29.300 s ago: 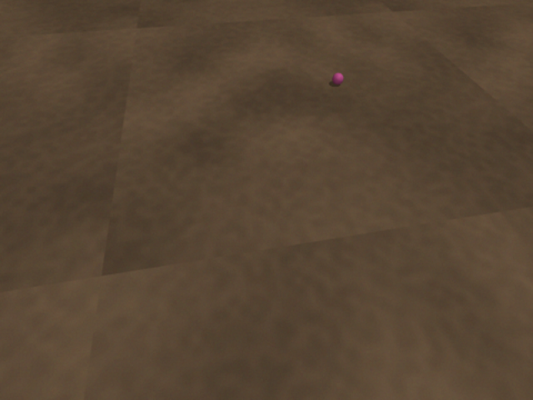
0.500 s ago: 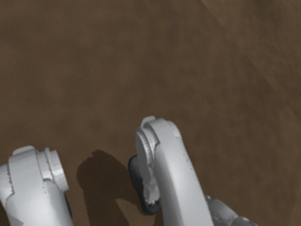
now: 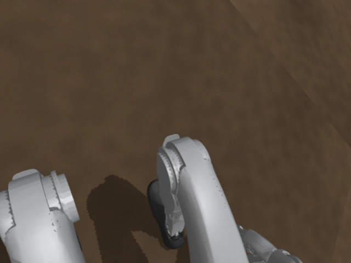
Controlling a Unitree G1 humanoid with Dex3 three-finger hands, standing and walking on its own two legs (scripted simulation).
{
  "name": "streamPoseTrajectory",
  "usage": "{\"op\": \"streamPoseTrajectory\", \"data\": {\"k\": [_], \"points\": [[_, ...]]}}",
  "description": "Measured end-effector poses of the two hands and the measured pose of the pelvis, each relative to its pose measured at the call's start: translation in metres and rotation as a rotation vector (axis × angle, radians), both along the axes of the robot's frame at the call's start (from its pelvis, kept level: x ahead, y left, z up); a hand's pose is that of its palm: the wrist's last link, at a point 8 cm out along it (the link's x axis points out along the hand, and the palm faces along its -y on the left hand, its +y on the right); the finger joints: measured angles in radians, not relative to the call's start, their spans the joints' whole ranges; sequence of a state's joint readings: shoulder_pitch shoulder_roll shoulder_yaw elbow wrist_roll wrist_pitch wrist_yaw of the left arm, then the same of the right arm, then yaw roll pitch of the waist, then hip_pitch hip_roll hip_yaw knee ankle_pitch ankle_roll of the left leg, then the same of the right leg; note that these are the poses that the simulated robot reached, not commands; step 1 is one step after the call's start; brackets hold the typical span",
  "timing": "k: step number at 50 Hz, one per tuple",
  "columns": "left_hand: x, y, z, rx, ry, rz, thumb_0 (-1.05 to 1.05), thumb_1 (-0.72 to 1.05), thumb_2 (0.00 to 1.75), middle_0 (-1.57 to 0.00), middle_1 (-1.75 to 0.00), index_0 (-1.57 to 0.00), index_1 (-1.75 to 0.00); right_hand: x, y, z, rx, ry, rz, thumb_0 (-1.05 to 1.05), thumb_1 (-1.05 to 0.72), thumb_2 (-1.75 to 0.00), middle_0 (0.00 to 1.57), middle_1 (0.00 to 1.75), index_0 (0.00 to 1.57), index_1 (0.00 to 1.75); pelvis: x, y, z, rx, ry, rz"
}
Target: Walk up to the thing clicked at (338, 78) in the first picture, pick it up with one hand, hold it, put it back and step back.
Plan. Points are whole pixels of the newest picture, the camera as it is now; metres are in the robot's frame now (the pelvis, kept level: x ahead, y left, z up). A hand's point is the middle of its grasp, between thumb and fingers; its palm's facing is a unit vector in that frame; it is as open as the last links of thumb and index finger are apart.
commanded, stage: open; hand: left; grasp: from above
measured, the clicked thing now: out of the picture +0.41 +0.33 -0.25
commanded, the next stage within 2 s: withdraw in 0.48 s
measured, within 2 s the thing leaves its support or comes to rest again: neither
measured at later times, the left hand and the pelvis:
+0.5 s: hand out of the picture +0.40 +0.33 -0.23, palm faces -0.43 -0.16 -0.89, open 13.2 cm; pelvis +0.00 +0.00 +0.00, yaw +0 degrees
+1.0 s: hand out of the picture +0.41 +0.34 -0.12, palm faces -0.32 -0.07 -0.95, open 14.0 cm; pelvis +0.01 +0.00 +0.04, yaw +4 degrees
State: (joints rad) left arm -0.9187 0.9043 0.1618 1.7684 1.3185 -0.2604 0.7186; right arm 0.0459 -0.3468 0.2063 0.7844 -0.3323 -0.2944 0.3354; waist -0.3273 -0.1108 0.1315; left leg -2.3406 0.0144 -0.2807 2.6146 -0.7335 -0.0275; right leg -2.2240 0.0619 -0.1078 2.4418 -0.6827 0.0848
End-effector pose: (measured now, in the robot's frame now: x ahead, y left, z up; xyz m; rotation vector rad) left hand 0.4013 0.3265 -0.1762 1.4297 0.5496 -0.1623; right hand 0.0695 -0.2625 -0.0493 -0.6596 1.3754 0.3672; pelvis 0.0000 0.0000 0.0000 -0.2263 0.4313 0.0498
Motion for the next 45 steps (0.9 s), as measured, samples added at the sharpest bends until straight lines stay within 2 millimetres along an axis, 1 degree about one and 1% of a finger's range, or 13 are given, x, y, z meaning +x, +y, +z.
{"op": "streamPoseTrajectory", "data": {"k": [4, 11, 17, 22, 28, 35, 38, 40, 42, 45], "points": [[0.001, 0.001, 0.0, 0.005, -0.001, 0.002, 0.0, -0.1, 0.83, -0.4, -0.93, -0.46, -0.91, 0.0, -0.001, 0.0, 0.002, 0.002, 0.002, 0.0, -0.91, -0.9, 0.2, 0.3, 0.2, 0.3, 0.0, 0.0, 0.0, 0.0, -0.001, 0.001], [0.003, 0.003, 0.0, 0.003, -0.001, 0.016, 0.0, -0.26, 0.92, -0.26, -1.0, -0.29, -0.98, -0.001, -0.001, 0.001, 0.0, 0.005, -0.006, 0.0, -0.9, -0.9, 0.2, 0.3, 0.2, 0.3, 0.0, 0.0, 0.001, -0.002, 0.003, -0.001], [0.002, 0.003, 0.0, -0.002, 0.01, 0.016, 0.0, -0.37, 1.0, -0.16, -1.06, -0.18, -1.05, -0.004, -0.001, 0.002, -0.001, 0.016, -0.01, 0.0, -0.9, -0.9, 0.2, 0.3, 0.2, 0.3, 0.0, 0.0, 0.002, -0.003, 0.006, 0.0], [0.002, 0.003, 0.0, -0.004, 0.011, 0.007, 0.0, -0.41, 1.03, -0.12, -1.1, -0.13, -1.08, -0.006, -0.001, 0.002, -0.002, 0.022, -0.007, 0.0, -0.9, -0.9, 0.2, 0.3, 0.2, 0.3, 0.0, -0.001, 0.002, -0.001, 0.005, 0.0], [0.003, 0.002, -0.001, 0.001, 0.01, -0.005, 0.0, -0.42, 1.02, -0.09, -1.12, -0.11, -1.09, -0.006, -0.001, 0.003, -0.007, 0.023, -0.007, 0.0, -0.9, -0.9, 0.2, 0.3, 0.2, 0.3, 0.0, -0.001, 0.003, 0.0, 0.006, -0.001], [0.006, -0.001, 0.001, 0.0, -0.024, -0.005, 0.0, -0.45, 1.0, -0.08, -1.09, -0.1, -1.06, -0.003, -0.003, 0.005, -0.008, 0.016, -0.011, 0.0, -0.9, -0.9, 0.2, 0.3, 0.2, 0.3, 0.001, -0.001, 0.004, -0.002, 0.013, -0.001], [0.01, 0.0, 0.01, 0.006, -0.065, 0.01, 0.0, -0.47, 0.99, -0.07, -1.06, -0.1, -1.04, -0.001, -0.003, 0.005, 0.002, 0.006, -0.024, 0.0, -0.9, -0.9, 0.2, 0.3, 0.2, 0.3, 0.001, -0.001, 0.005, -0.001, 0.022, 0.0], [0.014, 0.003, 0.02, 0.017, -0.102, 0.019, 0.0, -0.48, 0.99, -0.07, -1.05, -0.1, -1.03, 0.002, -0.004, 0.004, 0.013, -0.004, -0.045, 0.01, -0.9, -0.9, 0.2, 0.3, 0.2, 0.3, 0.003, -0.002, 0.006, 0.001, 0.036, 0.002], [0.016, 0.005, 0.035, 0.031, -0.13, 0.026, 0.0, -0.49, 0.99, -0.07, -1.04, -0.09, -1.02, 0.006, -0.004, 0.001, 0.027, -0.015, -0.077, 0.01, -0.9, -0.9, 0.2, 0.3, 0.21, 0.3, 0.005, -0.002, 0.009, 0.005, 0.057, 0.005], [0.016, 0.007, 0.063, 0.06, -0.153, 0.027, 0.0, -0.5, 1.0, -0.08, -1.03, -0.09, -1.02, 0.015, -0.003, -0.002, 0.055, -0.04, -0.139, 0.01, -0.91, -0.9, 0.2, 0.3, 0.21, 0.3, 0.007, -0.002, 0.016, 0.016, 0.096, 0.014]]}}
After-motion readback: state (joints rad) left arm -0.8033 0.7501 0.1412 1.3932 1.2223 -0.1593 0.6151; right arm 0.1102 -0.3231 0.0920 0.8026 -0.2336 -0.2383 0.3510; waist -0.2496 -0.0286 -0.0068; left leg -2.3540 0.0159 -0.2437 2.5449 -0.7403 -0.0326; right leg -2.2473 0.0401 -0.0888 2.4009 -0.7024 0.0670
